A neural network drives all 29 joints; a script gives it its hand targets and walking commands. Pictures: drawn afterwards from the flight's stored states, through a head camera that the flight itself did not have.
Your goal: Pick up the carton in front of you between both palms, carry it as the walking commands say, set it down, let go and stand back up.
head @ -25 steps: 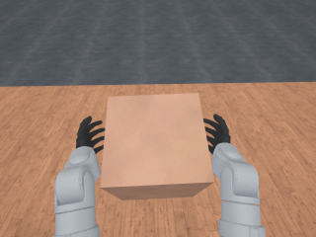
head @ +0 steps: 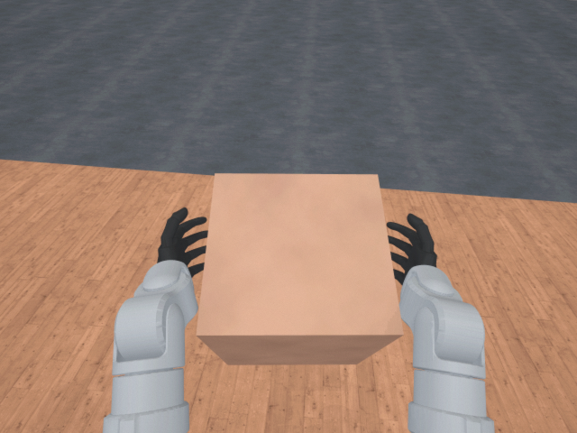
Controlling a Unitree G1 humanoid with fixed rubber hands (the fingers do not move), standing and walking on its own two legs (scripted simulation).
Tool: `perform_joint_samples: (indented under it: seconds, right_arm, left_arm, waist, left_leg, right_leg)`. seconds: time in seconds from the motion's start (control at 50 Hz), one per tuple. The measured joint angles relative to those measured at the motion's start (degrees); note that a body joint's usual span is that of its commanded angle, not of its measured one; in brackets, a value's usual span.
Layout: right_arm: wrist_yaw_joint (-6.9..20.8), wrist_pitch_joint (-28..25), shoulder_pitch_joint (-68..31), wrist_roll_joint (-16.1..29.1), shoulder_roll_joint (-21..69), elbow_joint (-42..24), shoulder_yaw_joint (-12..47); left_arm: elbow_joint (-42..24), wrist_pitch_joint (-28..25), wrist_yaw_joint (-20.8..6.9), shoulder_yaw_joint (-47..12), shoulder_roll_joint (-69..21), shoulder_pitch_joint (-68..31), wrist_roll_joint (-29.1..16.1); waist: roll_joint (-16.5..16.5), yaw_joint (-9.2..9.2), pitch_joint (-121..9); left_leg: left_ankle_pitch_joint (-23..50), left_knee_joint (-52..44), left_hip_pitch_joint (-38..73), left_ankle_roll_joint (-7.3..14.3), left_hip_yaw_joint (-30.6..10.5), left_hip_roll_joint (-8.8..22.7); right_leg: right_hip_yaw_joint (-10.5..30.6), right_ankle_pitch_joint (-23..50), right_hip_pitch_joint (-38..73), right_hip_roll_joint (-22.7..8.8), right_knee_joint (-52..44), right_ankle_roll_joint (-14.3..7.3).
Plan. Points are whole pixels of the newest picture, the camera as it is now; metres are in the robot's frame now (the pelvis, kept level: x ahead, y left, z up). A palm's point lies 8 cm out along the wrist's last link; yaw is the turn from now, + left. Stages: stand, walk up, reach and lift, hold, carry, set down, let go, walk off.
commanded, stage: carry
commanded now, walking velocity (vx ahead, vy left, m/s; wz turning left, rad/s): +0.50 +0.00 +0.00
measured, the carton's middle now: (294, 280) +0.34 +0.02 +0.04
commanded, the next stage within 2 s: none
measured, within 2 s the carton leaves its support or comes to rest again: neither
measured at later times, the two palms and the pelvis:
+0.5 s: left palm (235, 157) +0.61 +0.14 +0.05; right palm (395, 170) +0.60 -0.17 +0.05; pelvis +0.29 -0.01 -0.06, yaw +1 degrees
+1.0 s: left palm (249, 106) +0.87 +0.15 +0.02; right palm (369, 114) +0.89 -0.16 +0.01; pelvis +0.56 -0.01 -0.08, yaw +0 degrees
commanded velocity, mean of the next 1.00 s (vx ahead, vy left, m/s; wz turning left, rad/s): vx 0.50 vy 0.00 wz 0.00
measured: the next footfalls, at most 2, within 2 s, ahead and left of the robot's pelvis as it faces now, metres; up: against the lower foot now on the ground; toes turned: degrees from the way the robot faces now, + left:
right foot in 0.50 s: +0.44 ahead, -0.06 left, -0.06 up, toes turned -3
left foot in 1.06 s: +0.74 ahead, +0.05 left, -0.11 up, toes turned +3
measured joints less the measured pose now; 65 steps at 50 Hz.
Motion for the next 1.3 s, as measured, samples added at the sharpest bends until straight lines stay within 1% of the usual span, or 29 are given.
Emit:
perform_joint_samples:
  seconds: [0.02, 0.04, 0.08, 0.12, 0.22, 0.32, 0.38, 0.44, 0.48, 0.5, 0.52, 0.54, 0.56, 0.58, 0.62, 0.72, 0.8, 0.9, 0.96, 1.0, 1.04, 1.06, 1.08, 1.1, 1.12, 1.16, 1.2, 1.24, 1.3]
  right_arm:
    - [-0.1, -0.5, -0.8, -0.5, 0.5, 1.2, 0.0]
    - [-0.3, -0.9, -1.5, -1.2, 1.1, 2.5, 0.1]
    - [-0.4, -0.3, -1.7, -1.7, 1.3, 4.1, 0.2]
    - [0.2, 0.5, -0.4, -0.4, 1.2, 3.9, 0.0]
    - [2.3, -0.3, 1.2, 2.3, 1.3, 2.7, -0.2]
    - [2.3, -1.3, 0.8, 2.1, 1.8, 1.9, 0.7]
    - [1.8, -1.1, 0.4, 2.1, 1.8, 0.9, 1.7]
    - [1.2, -0.3, -0.4, 1.6, 1.7, 0.7, 2.7]
    - [0.6, 0.5, -0.9, 0.9, 1.2, 0.7, 3.0]
    - [0.4, 1.0, -1.1, 0.6, 0.7, 0.8, 2.9]
    - [0.2, 1.2, -1.7, 0.5, -0.4, 1.6, 2.8]
    - [0.0, 1.2, -2.5, 0.4, -1.4, 3.0, 2.4]
    - [-0.3, 1.5, -2.8, 0.7, -2.0, 4.3, 2.1]
    - [-0.4, 1.8, -2.6, 0.9, -2.0, 5.1, 1.8]
    - [-0.2, 2.2, -1.8, 1.0, -0.8, 6.1, 0.4]
    - [0.9, 0.6, -0.3, 0.3, 2.3, 5.5, -1.6]
    - [0.6, -1.2, 1.0, -0.4, 1.7, 4.3, -0.6]
    - [0.1, -2.0, 1.7, 0.2, 1.0, 1.3, -0.2]
    - [-0.2, -1.4, 1.8, -0.1, 0.3, -0.4, -0.1]
    - [-0.3, -0.7, 1.7, -0.2, 0.0, -1.1, 0.0]
    - [-0.3, 0.1, 0.9, -0.4, 0.1, -0.6, 0.2]
    - [-0.3, 0.5, 0.0, -0.7, 0.2, 0.1, 0.3]
    - [-0.4, 0.6, -1.0, -1.1, 0.6, 1.1, 0.4]
    - [-0.5, 0.5, -1.9, -1.6, 0.9, 2.5, 0.4]
    - [-0.6, 0.4, -2.2, -1.9, 1.1, 3.7, 0.4]
    - [-0.6, 1.5, -1.7, -1.0, 0.5, 4.4, 0.4]
    - [0.3, 2.0, -0.7, 0.8, 0.1, 4.4, 0.1]
    - [1.3, 1.7, 0.1, 2.1, 0.2, 4.3, -0.2]
    - [2.3, 0.8, 0.0, 2.2, 0.8, 4.8, -0.3]
  left_arm:
    - [0.2, 0.3, 0.1, 0.0, 1.1, -0.4, -0.1]
    - [0.8, 0.7, 0.2, 0.0, 2.2, -0.9, -0.5]
    - [1.9, 1.4, 0.6, 0.4, 2.5, -0.6, -0.6]
    - [2.0, 1.7, 0.8, 1.3, 1.1, 0.2, -0.4]
    - [0.9, 0.2, 0.4, 3.0, -1.3, 1.4, 1.2]
    - [-1.1, -1.0, 0.2, 2.9, -0.9, 2.3, 1.7]
    - [-2.7, -1.0, 0.2, 3.0, -0.4, 2.7, 1.4]
    - [-3.4, -0.6, 0.4, 3.0, 0.5, 2.8, 1.6]
    - [-2.7, -0.1, 0.4, 2.6, 0.8, 2.0, 2.0]
    - [-2.0, 0.2, 0.4, 2.3, 0.9, 1.3, 2.1]
    - [-0.8, 0.1, 0.5, 2.0, 0.5, 0.5, 2.2]
    - [0.6, 0.2, 0.6, 1.7, 0.2, -0.4, 2.4]
    - [1.8, 0.7, 0.7, 1.5, 0.2, -1.0, 2.6]
    - [2.7, 1.3, 0.6, 1.5, 0.2, -1.1, 2.3]
    - [3.7, 1.8, 0.2, 2.0, -0.3, 0.0, 1.6]
    - [2.6, 0.4, -1.9, 3.3, -0.9, 2.4, 0.0]
    - [2.9, -1.2, -2.1, 2.5, -0.9, 2.1, -0.3]
    - [1.3, -2.3, -1.5, 1.3, -1.0, 1.8, -0.7]
    - [0.6, -2.0, -1.1, 0.3, -1.1, 1.3, -0.3]
    - [0.4, -1.4, -0.8, 0.0, -0.9, 0.8, -0.1]
    - [0.0, -0.4, -0.5, 0.2, -0.6, 0.6, -0.1]
    - [-0.1, 0.1, -0.3, 0.5, -0.2, 0.5, -0.1]
    - [-0.1, 0.6, -0.2, 0.7, 0.6, 0.2, -0.2]
    - [0.3, 1.1, 0.0, 0.8, 1.5, -0.2, -0.3]
    - [1.3, 1.5, 0.2, 0.7, 2.2, -0.7, -0.4]
    - [2.6, 2.3, 0.7, 1.1, 1.6, -0.7, -0.2]
    - [2.7, 2.4, 0.8, 2.3, -0.1, -0.1, 0.3]
    - [2.6, 1.9, 0.5, 3.5, -1.6, 0.3, 1.0]
    - [2.5, 1.0, 0.1, 3.7, -1.5, 0.7, 2.0]
  waist:
    - [-0.7, -1.02, -0.3]
    - [-1.9, -2.08, -0.1]
    - [-1.4, -3.83, 0.3]
    - [-0.5, -5.12, 1.0]
    - [-1.2, -6.88, 3.3]
    - [-1.5, -7.74, 3.8]
    - [-1.6, -8.26, 2.9]
    - [-1.9, -8.57, 1.4]
    - [-2.3, -8.09, 0.5]
    - [-3.0, -7.62, 0.0]
    - [-2.0, -6.43, -0.4]
    - [-1.2, -5.45, -0.3]
    - [-1.4, -4.91, 0.1]
    - [-2.0, -4.35, 0.5]
    - [-3.0, -3.03, 1.2]
    - [-2.4, -1.69, 3.6]
    - [-1.5, -1.02, 3.6]
    - [-1.3, -0.36, 2.2]
    - [-1.0, 0.28, 1.2]
    - [-0.9, 0.67, 0.7]
    - [-0.6, 0.23, 0.2]
    - [0.3, -0.21, -0.2]
    - [0.5, -1.03, -0.8]
    - [0.1, -2.10, -1.3]
    - [-0.9, -3.59, -1.2]
    - [-0.7, -5.38, -0.3]
    - [-0.2, -6.23, 1.0]
    - [-0.4, -6.64, 2.1]
    - [-1.0, -6.81, 3.1]
  left_leg:
    - [-3.4, 2.8, -0.1, 0.9, 0.3, -0.6]
    - [-7.5, 6.6, -1.1, 1.5, 0.8, -1.7]
    - [-13.1, 11.2, -1.7, 2.0, 0.8, -2.2]
    - [-15.2, 11.8, -0.3, 1.6, 0.7, -2.3]
    - [-18.7, 10.1, 4.9, 2.1, 1.1, -3.0]
    - [-23.0, 8.7, 11.0, 1.3, 0.6, -3.6]
    - [-26.6, 8.7, 14.6, 0.7, 0.0, -4.1]
    - [-31.7, 10.8, 18.0, -0.1, -0.3, -4.6]
    - [-36.2, 16.6, 19.1, -0.6, -0.4, -4.7]
    - [-37.8, 22.1, 18.5, -0.9, -0.2, -5.0]
    - [-38.5, 29.7, 16.0, -1.4, -0.8, -4.0]
    - [-40.5, 38.0, 12.3, -1.8, -2.4, -3.5]
    - [-41.5, 44.8, 8.5, -2.0, -3.8, -3.5]
    - [-41.2, 49.2, 5.0, -2.0, -4.5, -3.5]
    - [-39.5, 50.9, -1.0, -2.2, -4.8, -2.5]
    - [-31.9, 40.1, -11.0, -2.8, -5.4, 1.2]
    - [-22.7, 32.8, -14.7, -3.1, -5.6, 2.5]
    - [-12.4, 23.1, -14.1, -2.5, -3.8, 2.1]
    - [-7.3, 14.1, -11.1, -1.9, -1.9, 0.7]
    - [-3.4, 6.6, -7.5, -1.4, 0.0, -0.8]
    - [0.4, 0.2, -2.6, -0.5, 1.7, -2.1]
    - [4.6, -1.2, 0.1, 0.4, 2.0, -1.8]
    - [0.2, 0.7, 1.2, 2.7, 1.8, -1.8]
    - [-8.9, 3.8, 1.1, 3.1, 1.3, -2.4]
    - [-13.4, 7.9, -0.5, 3.3, 1.5, -3.5]
    - [-15.0, 11.8, -1.0, 3.7, 1.7, -4.4]
    - [-15.4, 12.3, 0.6, 3.7, 1.9, -4.4]
    - [-17.0, 11.8, 2.7, 3.5, 1.9, -4.6]
    - [-19.3, 10.7, 6.0, 3.3, 1.8, -4.6]
  right_leg:
    - [0.6, -1.3, -2.0, -0.7, 6.7, 0.4]
    - [2.3, -3.2, -5.0, -1.3, 14.1, 0.6]
    - [4.3, -6.0, -11.7, -0.9, 25.8, 0.4]
    - [4.7, -4.3, -17.5, -1.6, 28.8, 0.5]
    - [5.3, 4.4, -27.5, -4.8, 20.1, 1.4]
    - [5.2, 17.4, -31.0, -5.7, 9.8, 0.8]
    - [4.2, 26.0, -29.3, -5.4, 0.0, -0.1]
    - [1.5, 34.0, -24.7, -4.2, -11.2, -1.5]
    - [-0.6, 37.5, -19.8, -3.0, -17.3, -2.6]
    - [-0.8, 38.8, -17.1, -3.1, -18.1, -3.3]
    - [-0.9, 33.1, -17.3, -2.1, -15.1, -4.0]
    - [-1.3, 28.1, -18.6, -1.1, -11.0, -4.4]
    - [-1.6, 24.6, -19.4, -0.9, -7.8, -4.7]
    - [-1.8, 22.4, -19.4, -1.0, -6.0, -4.8]
    - [-1.9, 20.6, -18.2, -1.1, -5.1, -4.7]
    - [-1.9, 17.2, -13.4, -0.7, -6.8, -5.2]
    - [-1.5, 15.0, -9.0, -0.3, -9.6, -4.7]
    - [-0.1, 11.6, -3.0, 0.2, -12.7, -3.6]
    - [0.5, 8.2, 0.8, 0.9, -13.2, -3.0]
    - [0.8, 4.8, 3.1, 1.2, -11.2, -2.6]
    - [0.8, 0.8, 3.9, 1.6, -4.5, -2.0]
    - [0.5, -0.5, 3.1, 2.3, 1.6, -1.4]
    - [0.3, -1.9, 0.7, 2.2, 9.5, -0.5]
    - [1.2, -3.8, -2.8, 1.8, 17.6, 0.0]
    - [2.6, -5.3, -6.7, 0.8, 24.4, -0.1]
    - [5.2, -5.4, -13.8, -0.1, 31.7, -0.4]
    - [6.2, -2.2, -19.9, -2.1, 31.3, 0.2]
    - [6.6, 1.1, -24.5, -4.1, 26.7, 0.6]
    - [6.9, 7.5, -29.4, -5.9, 20.3, 1.2]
